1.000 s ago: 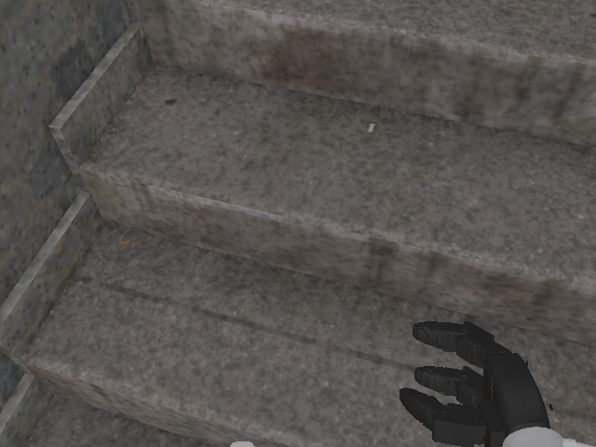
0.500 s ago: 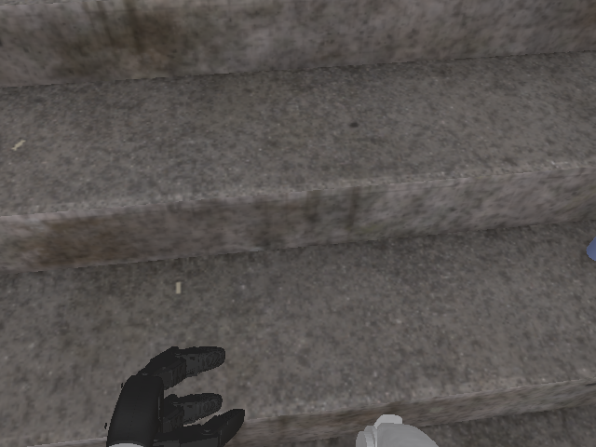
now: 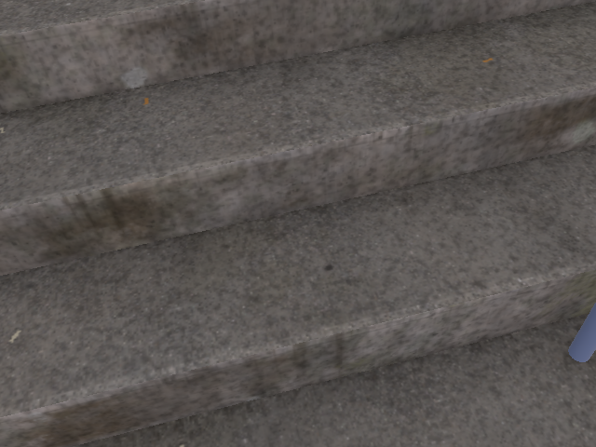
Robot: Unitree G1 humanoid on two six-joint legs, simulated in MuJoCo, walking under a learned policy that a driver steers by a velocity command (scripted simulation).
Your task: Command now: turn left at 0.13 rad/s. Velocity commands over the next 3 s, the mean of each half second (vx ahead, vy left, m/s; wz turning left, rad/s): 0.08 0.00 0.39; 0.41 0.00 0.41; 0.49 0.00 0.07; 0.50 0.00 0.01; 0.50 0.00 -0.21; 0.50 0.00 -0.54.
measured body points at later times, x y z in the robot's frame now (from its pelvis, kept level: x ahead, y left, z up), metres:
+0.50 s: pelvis +0.05 +0.04 +0.02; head +0.04 +0.06 +0.47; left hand +0.15 +0.31 -0.08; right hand +0.18 -0.19 -0.09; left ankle +0.01 +0.13 -0.72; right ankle +0.05 -0.08 -0.61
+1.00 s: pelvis +0.20 +0.00 +0.02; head +0.25 +0.00 +0.47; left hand +0.00 +0.14 -0.10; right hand +0.52 +0.00 -0.03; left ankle +0.23 +0.13 -0.46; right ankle +0.12 -0.13 -0.72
